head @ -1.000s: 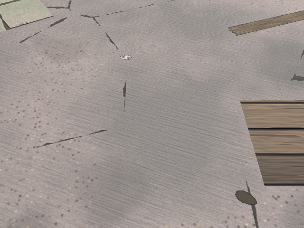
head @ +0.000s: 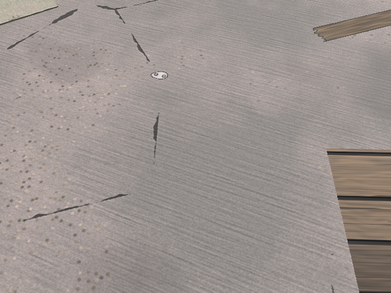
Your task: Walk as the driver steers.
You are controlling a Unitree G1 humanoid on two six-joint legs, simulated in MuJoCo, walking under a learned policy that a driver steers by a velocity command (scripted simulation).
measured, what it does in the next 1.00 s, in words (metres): walks ahead: left foot, then right foot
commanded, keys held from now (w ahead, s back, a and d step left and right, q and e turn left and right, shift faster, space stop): no key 1.00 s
